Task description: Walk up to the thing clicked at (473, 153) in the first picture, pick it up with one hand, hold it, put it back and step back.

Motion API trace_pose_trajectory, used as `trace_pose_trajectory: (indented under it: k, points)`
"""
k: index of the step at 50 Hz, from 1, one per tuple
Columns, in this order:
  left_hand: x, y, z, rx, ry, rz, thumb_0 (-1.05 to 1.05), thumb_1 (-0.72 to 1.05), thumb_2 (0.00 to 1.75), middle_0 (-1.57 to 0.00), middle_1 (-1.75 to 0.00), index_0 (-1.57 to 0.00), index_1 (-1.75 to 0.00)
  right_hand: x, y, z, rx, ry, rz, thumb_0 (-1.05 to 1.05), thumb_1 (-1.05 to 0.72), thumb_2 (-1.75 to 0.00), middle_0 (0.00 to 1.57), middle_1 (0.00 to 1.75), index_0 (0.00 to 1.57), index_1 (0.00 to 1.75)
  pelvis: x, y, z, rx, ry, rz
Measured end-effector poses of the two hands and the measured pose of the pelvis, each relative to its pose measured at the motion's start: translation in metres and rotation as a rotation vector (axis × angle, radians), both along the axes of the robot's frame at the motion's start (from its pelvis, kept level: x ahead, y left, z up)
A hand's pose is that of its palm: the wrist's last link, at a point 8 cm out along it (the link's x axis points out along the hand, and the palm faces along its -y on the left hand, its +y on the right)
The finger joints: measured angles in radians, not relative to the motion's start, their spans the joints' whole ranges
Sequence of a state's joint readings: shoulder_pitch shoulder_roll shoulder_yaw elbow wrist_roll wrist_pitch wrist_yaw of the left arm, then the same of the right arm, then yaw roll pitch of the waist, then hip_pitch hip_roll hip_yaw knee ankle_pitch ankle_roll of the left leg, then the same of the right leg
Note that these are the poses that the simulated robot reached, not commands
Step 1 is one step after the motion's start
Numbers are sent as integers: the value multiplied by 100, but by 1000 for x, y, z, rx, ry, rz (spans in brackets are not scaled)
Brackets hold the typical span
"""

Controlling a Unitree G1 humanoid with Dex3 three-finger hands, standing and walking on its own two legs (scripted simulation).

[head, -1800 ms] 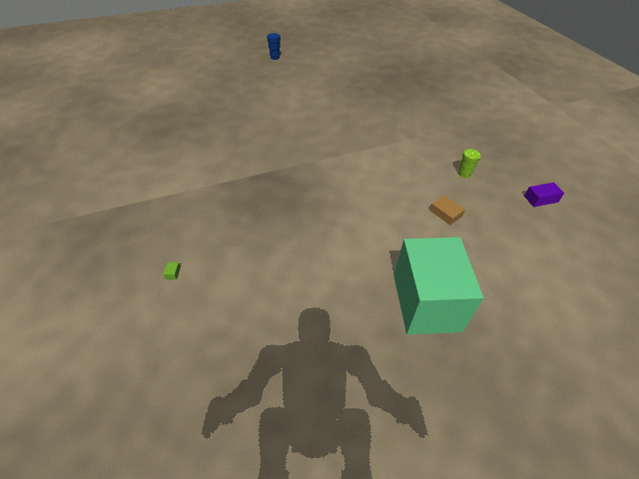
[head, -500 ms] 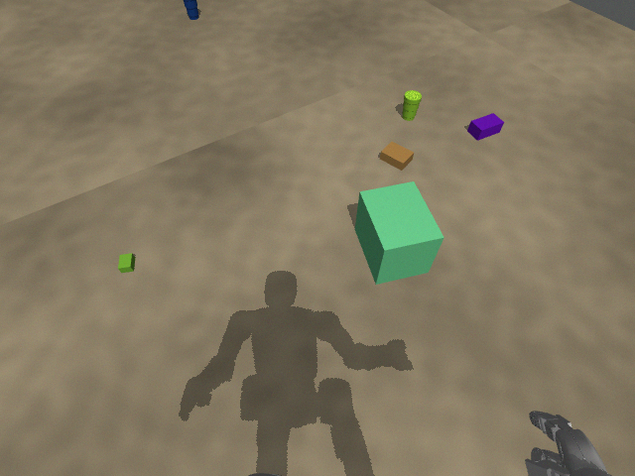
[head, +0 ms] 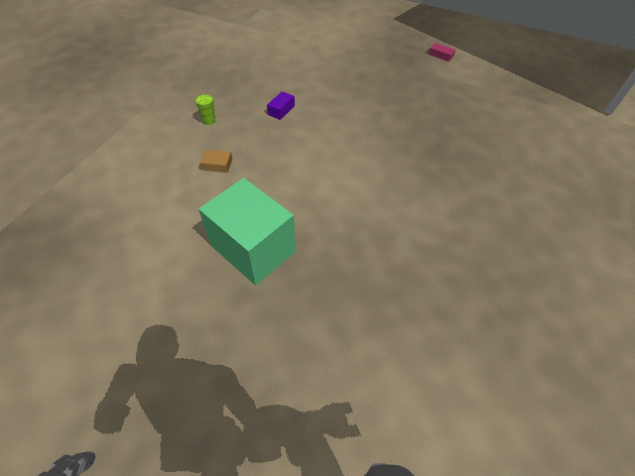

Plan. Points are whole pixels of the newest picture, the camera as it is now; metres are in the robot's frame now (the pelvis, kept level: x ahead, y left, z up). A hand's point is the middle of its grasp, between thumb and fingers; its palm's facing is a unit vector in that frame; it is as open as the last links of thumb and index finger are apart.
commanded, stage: walk up
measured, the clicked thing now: (206, 110) +1.72 +0.39 -0.71
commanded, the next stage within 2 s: none
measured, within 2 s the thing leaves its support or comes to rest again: neither
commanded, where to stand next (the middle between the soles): +0.07 -0.05 m, yaw -42 degrees
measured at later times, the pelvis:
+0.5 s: pelvis +0.06 -0.01 -0.03, yaw -19 degrees
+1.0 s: pelvis +0.03 -0.04 -0.03, yaw -34 degrees
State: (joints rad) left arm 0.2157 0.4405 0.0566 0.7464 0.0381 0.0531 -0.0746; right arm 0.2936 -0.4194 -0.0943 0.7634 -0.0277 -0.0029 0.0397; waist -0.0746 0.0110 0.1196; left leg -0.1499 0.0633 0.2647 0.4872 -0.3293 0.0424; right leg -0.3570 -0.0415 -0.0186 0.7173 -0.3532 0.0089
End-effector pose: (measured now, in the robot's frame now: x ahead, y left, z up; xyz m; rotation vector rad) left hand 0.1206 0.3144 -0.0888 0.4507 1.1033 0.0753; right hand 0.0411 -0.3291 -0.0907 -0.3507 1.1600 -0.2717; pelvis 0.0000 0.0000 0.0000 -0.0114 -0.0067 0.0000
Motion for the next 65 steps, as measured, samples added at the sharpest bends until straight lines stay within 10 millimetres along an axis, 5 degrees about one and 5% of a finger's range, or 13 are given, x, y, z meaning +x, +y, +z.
trace_pose_trajectory:
  k: [8,16,26,36,46,54,65]
  points:
    - [83,-61,3,-6,-142,-144,0,90,90,-20,-30,-20,-30,-44,-17,-33,62,75,-177,1,-90,-90,21,30,20,30,19,-25,-15,-1,-18,-117]
    - [103,-88,1,-42,-114,-182,0,90,90,-21,-30,-20,-30,-4,-16,-20,61,-60,-179,1,-90,-90,21,30,20,30,43,-29,-7,13,-32,-247]
    - [139,-71,-41,-47,-64,-241,0,90,90,-21,-30,-20,-30,19,-10,-13,-75,-113,-227,1,-90,-89,21,30,20,30,63,-11,-30,26,-32,-348]
    - [142,-80,-39,-47,40,-346,1,90,90,-21,-30,-20,-30,-38,-9,10,-98,-83,-316,1,-90,-89,21,30,21,30,49,-14,-16,-13,-21,-466]
    - [119,-97,-27,91,8,-405,0,90,90,-21,-30,-20,-30,-104,-43,-39,-43,-74,-458,1,-90,-90,21,30,20,30,27,-38,-38,-21,-34,-547]
    - [128,-109,-12,120,-2,-480,0,90,90,-21,-30,-21,-30,-120,-17,-54,46,-43,-519,1,-90,-90,21,30,20,30,24,-33,-30,13,-10,-626]
    - [171,-129,-36,29,-39,-556,1,90,90,-21,-30,-20,-30,-145,34,-39,32,-14,-588,1,-90,-89,21,30,20,30,30,-10,-28,-13,-30,-671]
